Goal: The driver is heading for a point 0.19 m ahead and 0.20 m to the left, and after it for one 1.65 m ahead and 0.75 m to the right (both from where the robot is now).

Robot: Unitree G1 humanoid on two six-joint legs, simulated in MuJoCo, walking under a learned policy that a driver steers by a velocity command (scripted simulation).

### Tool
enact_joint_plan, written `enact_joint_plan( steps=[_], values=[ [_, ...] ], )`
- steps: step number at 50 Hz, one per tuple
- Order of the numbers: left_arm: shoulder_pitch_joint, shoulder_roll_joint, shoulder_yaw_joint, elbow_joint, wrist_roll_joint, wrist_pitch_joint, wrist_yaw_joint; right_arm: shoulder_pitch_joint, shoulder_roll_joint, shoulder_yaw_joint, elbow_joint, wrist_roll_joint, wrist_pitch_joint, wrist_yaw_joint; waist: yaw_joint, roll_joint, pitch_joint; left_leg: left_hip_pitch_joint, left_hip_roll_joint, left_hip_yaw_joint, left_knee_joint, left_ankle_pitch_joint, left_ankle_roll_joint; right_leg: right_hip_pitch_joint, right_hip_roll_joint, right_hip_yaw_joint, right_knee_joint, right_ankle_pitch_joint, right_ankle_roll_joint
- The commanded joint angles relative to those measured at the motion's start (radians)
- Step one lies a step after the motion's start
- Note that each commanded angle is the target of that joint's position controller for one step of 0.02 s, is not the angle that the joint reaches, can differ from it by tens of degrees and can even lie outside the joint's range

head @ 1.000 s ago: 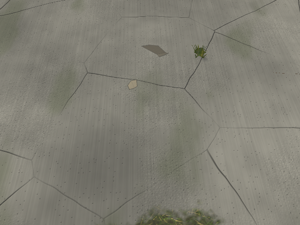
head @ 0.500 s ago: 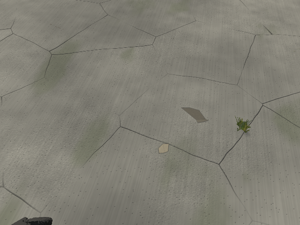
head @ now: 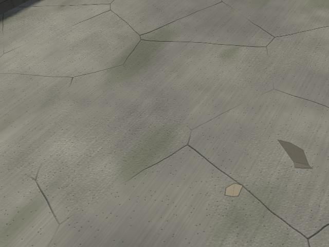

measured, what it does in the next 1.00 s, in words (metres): walks ahead, turning right: left foot, then right foot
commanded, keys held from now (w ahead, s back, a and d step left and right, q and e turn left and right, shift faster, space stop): w+q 0.08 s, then w+e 0.92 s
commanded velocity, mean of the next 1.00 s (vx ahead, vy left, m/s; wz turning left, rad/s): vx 0.50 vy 0.00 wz -0.22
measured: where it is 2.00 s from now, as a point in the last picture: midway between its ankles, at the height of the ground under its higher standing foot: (262, 147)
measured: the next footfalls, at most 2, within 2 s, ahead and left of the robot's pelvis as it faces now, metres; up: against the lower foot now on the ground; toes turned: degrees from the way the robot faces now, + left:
left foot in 0.22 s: +0.26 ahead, +0.09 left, +0.00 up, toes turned +6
right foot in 0.72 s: +0.55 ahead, -0.18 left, +0.00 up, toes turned -11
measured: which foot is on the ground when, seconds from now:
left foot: up 0.00-0.20, down 0.22-0.74, up 0.76-1.00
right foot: down 0.00-0.24, up 0.26-0.70, down 0.72-1.00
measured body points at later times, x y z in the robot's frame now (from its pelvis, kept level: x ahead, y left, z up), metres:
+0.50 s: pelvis +0.26 +0.00 +0.01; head +0.29 +0.00 +0.46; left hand +0.38 +0.28 -0.11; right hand +0.32 -0.26 -0.12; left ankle +0.22 +0.09 -0.73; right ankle +0.37 -0.19 -0.65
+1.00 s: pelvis +0.54 -0.11 +0.01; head +0.57 -0.13 +0.46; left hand +0.69 +0.13 -0.10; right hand +0.65 -0.42 -0.08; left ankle +0.71 +0.05 -0.66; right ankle +0.51 -0.17 -0.73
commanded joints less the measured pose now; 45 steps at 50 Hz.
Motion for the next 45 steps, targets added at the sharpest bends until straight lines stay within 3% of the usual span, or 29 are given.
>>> enact_joint_plan(
  steps=[1, 5, 7, 9, 10, 11, 12, 13, 14, 15, 16, 17, 19, 21, 24, 27, 30, 32, 34, 35, 36, 37, 38, 39, 40, 41, 42, 43, 45],
  values=[
    [-0.037, 0.224, 0.055, -0.076, -0.029, -0.01, 0.025, -0.123, -0.006, -0.001, -0.114, -0.003, -0.017, 0.036, -0.011, -0.093, 0.105, -0.016, 0.01, 0.009, -0.229, 0.046, 0.024, 0.038, -0.312, 0.136, -0.233, 0.702, -0.009],
    [0.048, 0.211, 0.065, -0.054, -0.031, 0.031, 0.026, -0.274, 0.025, 0.008, -0.16, 0.006, -0.021, 0.07, 0.04, -0.065, 0.134, -0.011, -0.004, 0.092, -0.356, -0.028, 0.06, 0.176, -0.302, 0.062, -0.191, 0.822, 0.019],
    [0.04, 0.223, 0.07, -0.063, -0.03, 0.047, 0.021, -0.282, 0.03, 0.008, -0.166, 0.007, -0.031, 0.078, 0.01, -0.081, 0.11, 0.085, -0.048, 0.146, -0.392, -0.138, 0.082, 0.196, -0.3, 0.042, -0.125, 1.076, -0.009],
    [0.014, 0.255, 0.078, -0.069, -0.041, 0.055, 0.012, -0.251, -0.006, -0.005, -0.163, -0.004, -0.036, 0.076, -0.046, -0.134, 0.055, 0.23, -0.092, 0.195, -0.421, -0.257, 0.105, 0.204, -0.307, 0.05, 0.003, 1.349, -0.057],
    [-0.005, 0.268, 0.079, -0.072, -0.047, 0.055, 0.001, -0.154, -0.053, -0.024, -0.137, -0.006, -0.037, 0.069, -0.109, -0.15, -0.003, 0.391, -0.098, 0.189, -0.495, -0.236, 0.131, 0.178, -0.295, 0.066, 0.125, 1.373, -0.078],
    [-0.075, 0.271, 0.078, -0.085, -0.061, 0.047, -0.01, 0.034, -0.117, -0.052, -0.079, -0.012, -0.039, 0.054, -0.216, -0.155, -0.081, 0.707, -0.051, 0.126, -0.598, -0.078, 0.175, 0.006, -0.262, 0.067, 0.315, 1.243, -0.073],
    [-0.112, 0.21, 0.059, -0.129, -0.039, 0.029, -0.02, 0.218, -0.222, -0.073, -0.025, -0.032, -0.035, 0.028, -0.251, -0.007, -0.234, 1.101, 0.204, -0.179, -0.539, 0.066, 0.255, -0.317, -0.153, 0.054, 0.684, 0.515, -0.049],
    [-0.004, 0.135, 0.03, -0.133, -0.047, 0.0, -0.042, 0.201, -0.233, -0.062, -0.027, -0.026, -0.046, 0.021, -0.169, 0.119, -0.357, 1.259, 0.435, -0.612, -0.62, 0.048, 0.422, -0.585, 0.008, 0.223, 0.961, -0.253, -0.032],
    [-0.094, 0.244, 0.07, -0.146, -0.076, -0.017, -0.046, 0.171, -0.173, -0.049, -0.023, -0.029, -0.044, 0.011, -0.193, -0.001, -0.249, 1.124, 0.388, -0.485, -0.679, -0.029, 0.362, -0.658, -0.044, 0.311, 0.968, -0.194, -0.035],
    [-0.174, 0.241, 0.072, -0.186, -0.091, -0.014, -0.047, 0.078, -0.135, -0.036, -0.023, -0.027, -0.05, 0.012, -0.151, -0.003, -0.117, 0.976, 0.333, -0.316, -0.725, -0.049, 0.299, -0.666, -0.093, 0.275, 0.895, -0.094, -0.027],
    [-0.197, 0.202, 0.068, -0.185, -0.08, -0.002, -0.038, 0.008, -0.097, -0.025, -0.013, -0.022, -0.061, 0.02, -0.105, -0.063, -0.037, 0.841, 0.28, -0.226, -0.778, -0.049, 0.256, -0.641, -0.129, 0.252, 0.822, -0.038, -0.012],
    [-0.181, 0.201, 0.073, -0.177, -0.057, 0.013, -0.028, -0.033, -0.068, -0.018, -0.011, -0.021, -0.073, 0.023, -0.072, -0.049, -0.015, 0.753, 0.251, -0.161, -0.821, -0.071, 0.23, -0.593, -0.154, 0.252, 0.777, 0.017, 0.001],
    [-0.121, 0.164, 0.069, -0.166, -0.059, 0.042, -0.022, -0.061, -0.063, -0.018, 0.012, -0.028, -0.093, 0.027, -0.025, -0.017, 0.007, 0.618, 0.234, -0.085, -0.892, -0.078, 0.215, -0.508, -0.171, 0.251, 0.758, 0.074, 0.028],
    [-0.158, 0.161, 0.068, -0.191, -0.058, 0.051, -0.016, -0.054, -0.089, -0.026, 0.04, -0.038, -0.105, 0.023, -0.019, -0.022, 0.039, 0.587, 0.234, -0.012, -0.927, -0.024, 0.208, -0.559, -0.182, 0.264, 0.705, 0.141, 0.054],
    [-0.228, 0.161, 0.066, -0.222, -0.047, 0.047, -0.019, -0.019, -0.114, -0.033, 0.081, -0.042, -0.105, 0.01, -0.038, -0.018, 0.052, 0.623, 0.212, 0.105, -0.92, 0.067, 0.183, -0.617, -0.177, 0.265, 0.558, 0.31, 0.069],
    [-0.335, 0.136, 0.049, -0.258, -0.044, 0.039, -0.039, 0.004, -0.132, -0.034, 0.106, -0.03, -0.101, -0.001, -0.08, -0.009, 0.07, 0.632, 0.186, 0.204, -0.911, 0.057, 0.144, -0.563, -0.154, 0.195, 0.351, 0.47, 0.053],
    [-0.424, 0.141, 0.041, -0.305, -0.042, 0.044, -0.058, 0.062, -0.165, -0.043, 0.138, -0.013, -0.091, -0.002, -0.114, -0.007, 0.096, 0.724, 0.233, 0.224, -0.886, 0.039, 0.133, -0.567, -0.138, 0.156, 0.253, 0.427, 0.025],
    [-0.454, 0.159, 0.045, -0.339, -0.042, 0.049, -0.071, 0.079, -0.186, -0.051, 0.152, -0.001, -0.079, -0.002, -0.109, 0.008, 0.105, 0.814, 0.272, 0.229, -0.837, 0.109, 0.117, -0.588, -0.122, 0.133, 0.222, 0.317, -0.007],
    [-0.408, 0.196, 0.062, -0.352, -0.04, 0.053, -0.08, 0.054, -0.222, -0.059, 0.148, 0.008, -0.066, -0.006, -0.061, 0.04, 0.059, 0.862, 0.284, 0.256, -0.709, 0.418, 0.089, -0.488, -0.065, 0.074, 0.21, 0.197, -0.05],
    [-0.298, 0.228, 0.082, -0.33, -0.041, 0.055, -0.081, 0.032, -0.235, -0.06, 0.144, 0.009, -0.056, -0.008, 0.008, 0.04, -0.005, 0.849, 0.266, 0.279, -0.555, 0.556, 0.065, -0.337, -0.018, 0.043, 0.184, 0.183, -0.078],
    [-0.128, 0.287, 0.115, -0.285, -0.047, 0.058, -0.072, 0.033, -0.223, -0.051, 0.139, 0.007, -0.053, -0.011, 0.092, 0.007, -0.096, 0.75, 0.219, 0.311, -0.32, 0.537, 0.029, -0.081, 0.029, 0.047, 0.147, 0.233, -0.117],
    [-0.014, 0.402, 0.148, -0.266, -0.051, 0.064, -0.051, 0.073, -0.159, -0.029, 0.103, -0.023, -0.059, -0.014, 0.097, -0.189, -0.193, 0.432, 0.137, 0.329, 0.049, 0.118, -0.03, 0.23, -0.165, 0.397, 0.112, 0.221, -0.212],
    [-0.07, 0.443, 0.141, -0.298, -0.05, 0.046, -0.06, 0.125, -0.073, 0.007, 0.067, -0.03, -0.092, 0.0, 0.009, -0.34, -0.347, 0.128, -0.065, 0.108, 0.33, -0.61, -0.07, 0.449, -0.362, 0.977, -0.098, 0.041, -0.398],
    [-0.062, 0.346, 0.113, -0.308, -0.041, 0.037, -0.066, 0.029, -0.166, -0.012, 0.056, 0.007, -0.121, 0.015, 0.073, -0.209, -0.336, 0.02, -0.009, -0.029, 0.369, -0.571, -0.038, 0.457, -0.355, 0.939, -0.155, -0.016, -0.346],
    [-0.095, 0.293, 0.098, -0.304, -0.04, 0.027, -0.065, -0.036, -0.173, -0.01, 0.041, 0.025, -0.133, 0.019, 0.066, -0.178, -0.2, -0.021, 0.029, -0.01, 0.329, -0.503, -0.009, 0.343, -0.317, 0.786, -0.141, 0.047, -0.301],
    [-0.163, 0.271, 0.091, -0.315, -0.042, 0.02, -0.064, -0.056, -0.159, -0.008, 0.041, 0.006, -0.139, 0.009, 0.019, -0.088, -0.112, 0.014, 0.074, -0.007, 0.232, -0.427, 0.0, 0.193, -0.271, 0.667, -0.136, 0.165, -0.267],
    [-0.218, 0.231, 0.08, -0.329, -0.036, 0.018, -0.061, -0.059, -0.176, -0.018, 0.05, -0.018, -0.133, 0.0, -0.015, -0.088, -0.076, 0.084, 0.104, -0.006, 0.148, -0.385, -0.002, 0.08, -0.24, 0.58, -0.142, 0.296, -0.248],
    [-0.243, 0.222, 0.073, -0.348, -0.027, 0.018, -0.056, -0.048, -0.179, -0.022, 0.048, -0.023, -0.122, 0.001, -0.041, -0.098, -0.063, 0.144, 0.113, -0.01, 0.117, -0.358, -0.007, 0.006, -0.221, 0.551, -0.163, 0.364, -0.248],
    [-0.242, 0.239, 0.079, -0.356, -0.032, 0.014, -0.048, -0.037, -0.16, -0.02, 0.045, -0.033, -0.101, 0.0, -0.061, -0.089, -0.051, 0.172, 0.11, 0.003, 0.038, -0.331, -0.035, -0.056, -0.205, 0.509, -0.188, 0.465, -0.26]
  ],
)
